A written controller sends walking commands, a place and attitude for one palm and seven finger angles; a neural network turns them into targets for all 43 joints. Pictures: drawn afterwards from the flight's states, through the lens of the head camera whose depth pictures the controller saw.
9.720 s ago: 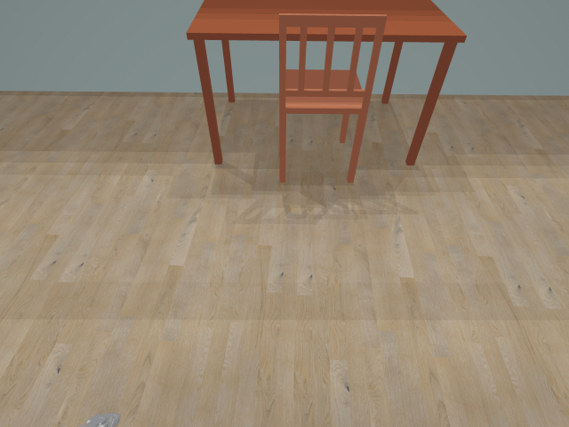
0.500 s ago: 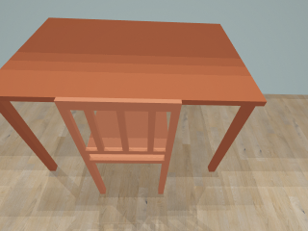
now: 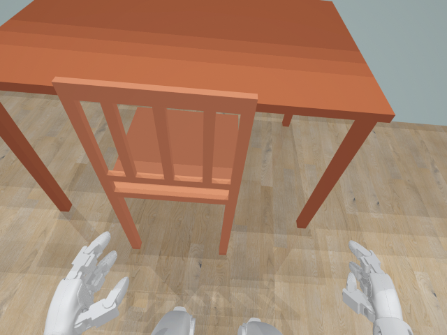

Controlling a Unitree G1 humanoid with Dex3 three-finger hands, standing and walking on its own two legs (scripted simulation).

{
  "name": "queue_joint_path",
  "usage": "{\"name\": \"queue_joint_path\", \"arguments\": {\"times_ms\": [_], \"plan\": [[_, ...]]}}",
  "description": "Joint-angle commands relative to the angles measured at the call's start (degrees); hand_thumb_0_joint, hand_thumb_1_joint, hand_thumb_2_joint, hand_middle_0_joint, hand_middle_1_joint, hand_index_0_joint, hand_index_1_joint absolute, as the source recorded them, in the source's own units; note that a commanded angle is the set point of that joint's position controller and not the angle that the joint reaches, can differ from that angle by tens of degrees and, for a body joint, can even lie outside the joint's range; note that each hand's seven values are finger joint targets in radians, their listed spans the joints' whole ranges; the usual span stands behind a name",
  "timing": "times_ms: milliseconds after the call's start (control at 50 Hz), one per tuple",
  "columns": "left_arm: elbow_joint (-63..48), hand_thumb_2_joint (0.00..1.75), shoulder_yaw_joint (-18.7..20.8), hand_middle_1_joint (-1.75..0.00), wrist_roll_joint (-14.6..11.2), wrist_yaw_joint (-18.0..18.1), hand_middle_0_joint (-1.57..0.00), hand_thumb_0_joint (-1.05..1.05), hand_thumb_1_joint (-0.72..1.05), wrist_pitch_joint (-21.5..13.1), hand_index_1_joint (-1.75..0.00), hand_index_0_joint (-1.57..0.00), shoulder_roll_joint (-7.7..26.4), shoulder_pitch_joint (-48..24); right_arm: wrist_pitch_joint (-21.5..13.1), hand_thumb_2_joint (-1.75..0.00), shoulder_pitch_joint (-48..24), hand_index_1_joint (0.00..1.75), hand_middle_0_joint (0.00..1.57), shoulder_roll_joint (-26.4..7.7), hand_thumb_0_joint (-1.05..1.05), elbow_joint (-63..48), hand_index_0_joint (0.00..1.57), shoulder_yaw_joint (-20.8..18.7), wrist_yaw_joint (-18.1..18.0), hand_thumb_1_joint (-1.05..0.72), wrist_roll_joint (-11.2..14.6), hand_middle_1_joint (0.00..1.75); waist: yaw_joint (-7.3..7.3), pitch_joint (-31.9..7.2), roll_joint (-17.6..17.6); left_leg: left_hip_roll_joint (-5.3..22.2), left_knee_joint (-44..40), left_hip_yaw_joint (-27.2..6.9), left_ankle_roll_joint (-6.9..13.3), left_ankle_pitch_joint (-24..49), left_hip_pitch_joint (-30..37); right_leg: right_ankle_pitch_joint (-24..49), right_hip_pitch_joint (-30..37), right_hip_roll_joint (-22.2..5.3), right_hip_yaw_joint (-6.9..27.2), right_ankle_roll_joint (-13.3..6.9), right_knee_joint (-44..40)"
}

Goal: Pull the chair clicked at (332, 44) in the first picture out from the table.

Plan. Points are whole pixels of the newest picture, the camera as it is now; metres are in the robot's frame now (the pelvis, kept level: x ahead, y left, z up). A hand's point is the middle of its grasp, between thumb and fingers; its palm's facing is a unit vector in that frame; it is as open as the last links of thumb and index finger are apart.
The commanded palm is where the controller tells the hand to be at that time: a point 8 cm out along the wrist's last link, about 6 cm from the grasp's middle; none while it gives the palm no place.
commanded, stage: raise the hand toward the chair's back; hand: left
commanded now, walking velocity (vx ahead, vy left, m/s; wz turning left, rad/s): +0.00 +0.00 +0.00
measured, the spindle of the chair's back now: (165, 146) +0.54 +0.18 -0.03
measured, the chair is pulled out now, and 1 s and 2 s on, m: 0.00 0.00 0.00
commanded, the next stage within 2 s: aim the fingers beside a spindle in 1.64 s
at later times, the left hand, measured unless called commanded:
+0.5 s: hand (92, 247) +0.24 +0.23 +0.05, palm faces +0.10 -0.99 -0.06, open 13.9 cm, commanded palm +0.21 +0.28 +0.04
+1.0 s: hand (77, 248) +0.24 +0.26 +0.03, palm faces +0.02 -1.00 -0.02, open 16.8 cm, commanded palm +0.23 +0.32 +0.05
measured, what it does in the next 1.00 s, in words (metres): shifts its weight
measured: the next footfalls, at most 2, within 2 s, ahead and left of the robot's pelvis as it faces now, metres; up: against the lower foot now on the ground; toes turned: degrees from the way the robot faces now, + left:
none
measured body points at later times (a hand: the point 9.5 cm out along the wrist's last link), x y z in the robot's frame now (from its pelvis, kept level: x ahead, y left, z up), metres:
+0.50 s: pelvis +0.03 +0.02 +0.00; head +0.10 +0.02 +0.45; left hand +0.23 +0.28 +0.06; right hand +0.17 -0.23 -0.09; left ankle +0.06 +0.11 -0.65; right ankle +0.03 -0.06 -0.65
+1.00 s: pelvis +0.01 +0.06 +0.00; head +0.08 +0.08 +0.45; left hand +0.24 +0.31 +0.04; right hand +0.21 -0.16 -0.06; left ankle +0.06 +0.11 -0.65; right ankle +0.03 -0.06 -0.65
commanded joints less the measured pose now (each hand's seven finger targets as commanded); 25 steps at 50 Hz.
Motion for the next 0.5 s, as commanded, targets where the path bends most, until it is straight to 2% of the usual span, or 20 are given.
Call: {"name": "queue_joint_path", "arguments": {"times_ms": [0, 40, 60, 80, 100, 120, 140, 160, 180, 220, 240, 260, 280, 300, 340, 360, 420, 460, 480], "plan": [[-37.9, 0.66, 7.3, -0.21, -1.7, 5.5, -0.14, 0.0, 0.34, -16.3, -0.21, -0.14, 12.5, -11.1, -3.4, -0.9, -1.8, 0.3, 0.2, -2.5, 0.0, -6.1, 0.2, -1.2, -1.2, -0.9, -1.4, 0.3, 0.27, -13.6, 14.1, -0.2, -2.5, -1.8, 1.3, 3.0, 2.8, -5.2, 4.4, -1.9, 14.4, 2.4, -14.0], [-36.8, 0.64, 3.2, -0.2, -1.7, 4.1, -0.14, 0.0, 0.29, -19.2, -0.2, -0.14, 10.2, -10.3, -4.6, -0.9, -1.1, 0.3, 0.2, -3.1, 0.0, -3.3, 0.2, -0.8, -1.6, -0.9, -1.5, 0.3, -1.94, -12.6, 14.4, 0.4, 0.0, -2.7, 1.4, 5.7, 2.5, 0.6, 1.4, -1.4, 13.5, 2.6, -12.1], [-35.7, 0.63, 0.8, -0.2, -2.3, 1.9, -0.14, 0.0, 0.27, -19.6, -0.2, -0.14, 8.9, -10.9, -5.2, -0.9, -1.0, 0.3, 0.2, -3.7, 0.0, -2.4, 0.2, -0.3, -1.8, -0.9, -1.6, 0.3, -3.33, -12.2, 12.3, 0.6, 1.5, -3.3, 1.6, 6.2, 1.0, 3.2, 1.1, -1.5, 13.9, 3.3, -11.4], [-31.5, 0.62, 0.1, -0.2, -2.5, -0.3, -0.13, 0.0, 0.25, -19.6, -0.2, -0.13, 9.1, -10.4, -5.8, -0.9, -1.0, 0.3, 0.2, -4.1, 0.0, -0.9, 0.2, -0.3, -2.0, -0.9, -1.3, 0.3, -4.58, -10.1, 10.4, 0.9, 2.9, -3.6, 1.6, 5.7, -1.0, 4.5, 0.6, -1.9, 13.9, 4.0, -11.6], [-26.7, 0.61, -0.5, -0.19, -2.7, -2.6, -0.13, 0.0, 0.22, -18.3, -0.19, -0.13, 8.7, -8.8, -6.1, -0.9, -0.7, 0.3, 0.2, -4.6, 0.0, 0.0, 0.2, -0.1, -2.1, -0.9, -0.9, 0.3, -5.15, -8.4, 8.1, 1.0, 3.4, -3.9, 1.7, 4.9, -3.3, 4.6, 0.5, -2.1, 14.0, 4.5, -12.0], [-21.2, 0.6, -0.7, -0.19, -2.8, -4.8, -0.13, 0.0, 0.2, -15.5, -0.19, -0.13, 8.8, -7.5, -5.9, -0.9, -0.5, 0.3, 0.2, -5.0, 0.0, 0.2, 0.2, 0.0, -2.4, -0.9, -0.4, 0.3, -5.32, -6.3, 5.4, 1.0, 3.5, -3.9, 1.7, 3.3, -6.0, 2.6, 0.4, -2.4, 14.4, 5.0, -13.1], [-16.9, 0.59, -0.3, -0.19, -3.2, -6.8, -0.13, 0.0, 0.18, -12.3, -0.19, -0.13, 8.9, -7.0, -5.5, -0.9, -0.4, 0.3, 0.2, -5.4, 0.0, 0.2, 0.2, 0.0, -2.8, -0.9, 0.2, 0.3, -5.08, -5.9, 2.6, 0.9, 3.5, -3.8, 1.8, 2.6, -7.5, 1.4, 1.2, -2.7, 15.1, 5.6, -14.2], [-9.7, 0.58, 1.4, -0.18, -3.7, -8.5, -0.13, 0.0, 0.15, -7.8, -0.18, -0.13, 8.8, -4.6, -4.8, -0.9, -0.6, 0.3, 0.2, -5.3, 0.0, 0.3, 0.2, -0.1, -3.1, -0.9, 0.9, 0.3, -4.3, -5.1, -0.8, 0.8, 3.4, -3.6, 1.9, 2.1, -9.0, 0.5, 2.6, -3.2, 16.6, 6.6, -16.1], [-9.4, 0.57, 2.9, -0.18, -4.7, -10.0, -0.12, 0.0, 0.13, -3.7, -0.18, -0.12, 9.5, -4.9, -4.1, -0.9, -1.1, 0.3, 0.2, -5.6, 0.0, -1.0, 0.2, -0.1, -3.4, -0.9, 1.6, 0.3, -2.9, -7.8, -4.0, 0.4, 2.7, -3.4, 2.0, 2.4, -9.6, 0.9, 7.0, -4.0, 17.1, 7.1, -16.7], [-13.1, 0.55, 8.4, -0.17, -6.8, -10.6, -0.12, 0.0, 0.08, 3.0, -0.17, -0.12, 13.1, -4.7, -3.0, -0.9, -2.7, 0.3, 0.2, -5.7, 0.0, -3.6, 0.2, -0.4, -3.9, -0.9, 1.9, 0.3, 0.38, -14.4, -4.0, -0.4, 0.6, -3.1, 2.0, 5.2, -7.8, 5.9, 15.1, -5.4, 17.6, 7.6, -17.2], [-16.0, 0.54, 10.9, -0.17, -7.4, -9.7, -0.12, 0.0, 0.06, 4.6, -0.17, -0.12, 13.9, -4.2, -2.7, -0.9, -3.0, 0.3, 0.2, -5.1, 0.0, -4.2, 0.2, -0.5, -3.9, -0.9, 1.8, 0.3, 1.56, -17.4, -2.3, -0.5, -0.3, -3.3, 1.8, 7.6, -5.8, 10.8, 17.9, -5.8, 17.5, 8.0, -16.7], [-16.5, 0.53, 15.4, -0.16, -8.1, -7.7, -0.11, 0.0, 0.04, 5.3, -0.16, -0.11, 15.6, -2.1, -2.2, -0.9, -3.3, 0.3, 0.2, -4.2, 0.0, -4.0, 0.2, -0.7, -3.7, -0.9, 1.4, 0.3, 3.38, -20.2, -1.7, -0.4, -0.4, -3.6, 1.4, 10.1, -4.6, 16.2, 20.7, -5.9, 17.5, 8.5, -15.3], [-21.8, 0.52, 15.4, -0.16, -7.8, -5.6, -0.11, 0.0, 0.01, 4.4, -0.16, -0.11, 14.3, -1.4, -2.1, -0.9, -2.4, 0.3, 0.2, -3.2, 0.0, -4.6, 0.2, -0.5, -3.3, -0.9, 1.1, 0.3, 3.98, -22.6, 1.3, -0.2, -1.7, -3.7, 1.2, 13.0, -2.2, 22.9, 22.3, -5.8, 16.3, 8.3, -14.0], [-24.3, 0.51, 15.5, -0.16, -7.7, -3.2, -0.11, 0.0, -0.01, 3.0, -0.16, -0.11, 12.9, -0.3, -2.0, -0.9, -2.3, 0.3, 0.2, -2.0, 0.0, -4.2, 0.2, -0.8, -2.9, -0.9, 0.8, 0.3, 3.94, -22.5, 1.0, 0.2, -2.9, -3.7, 0.9, 14.5, -0.4, 27.9, 22.7, -5.5, 15.0, 8.3, -13.0], [-26.7, 0.49, 13.1, -0.15, -6.5, 0.8, -0.1, 0.0, -0.06, -1.2, -0.15, -0.1, 9.7, 1.5, -2.3, -0.9, -1.9, 0.3, 0.2, -0.9, 0.0, -2.4, 0.2, -1.1, -2.4, -0.9, 0.2, 0.3, 3.77, -19.8, 2.2, 0.5, -5.0, -3.4, 0.7, 17.0, 2.5, 30.3, 19.2, -3.8, 10.8, 6.4, -11.0], [-26.5, 0.48, 12.3, -0.15, -5.4, 2.0, -0.1, 0.0, -0.08, -3.0, -0.15, -0.1, 9.7, 1.7, -2.2, -0.9, -2.1, 0.3, 0.2, -0.9, 0.0, -2.0, 0.2, -1.1, -2.1, -0.9, -0.1, 0.3, 3.73, -18.4, 2.4, 0.6, -5.3, -3.4, 0.7, 17.6, 2.9, 29.1, 17.3, -3.1, 9.7, 5.8, -10.3], [-22.2, 0.45, 5.7, -0.14, -1.9, 2.7, -0.1, 0.0, -0.15, -7.5, -0.14, -0.1, 6.0, 0.1, -2.2, -0.9, -1.2, 0.3, 0.2, -2.1, 0.0, -0.1, 0.2, -1.3, -1.3, -0.9, -0.8, 0.3, -0.04, -11.5, 4.6, 0.8, -5.1, -3.7, 1.0, 16.6, 3.8, 21.2, 6.5, -1.8, 5.7, 4.7, -8.7], [-16.9, 0.43, 2.6, -0.13, -0.8, 1.3, -0.09, 0.0, -0.2, -7.9, -0.13, -0.09, 4.7, -0.6, -2.2, -0.9, -1.6, 0.3, 0.2, -3.6, 0.0, -0.1, 0.2, -1.3, -1.3, -0.9, -0.6, 0.3, -1.92, -6.4, 1.8, 0.9, -4.6, -4.1, 1.3, 11.7, 1.3, 12.8, 0.6, -1.3, 5.1, 4.3, -9.3], [-15.9, 0.42, 1.7, -0.12, -1.2, 0.2, -0.09, 0.0, -0.22, -7.9, -0.12, -0.09, 4.8, -1.7, -2.3, -0.9, -1.0, 0.3, 0.2, -4.5, 0.0, -0.6, 0.2, -1.3, -1.4, -0.9, -0.4, 0.3, -2.23, -7.1, 1.9, 0.8, -4.6, -4.3, 1.4, 9.1, 0.8, 9.2, -0.5, -1.2, 5.0, 4.1, -9.5]]}}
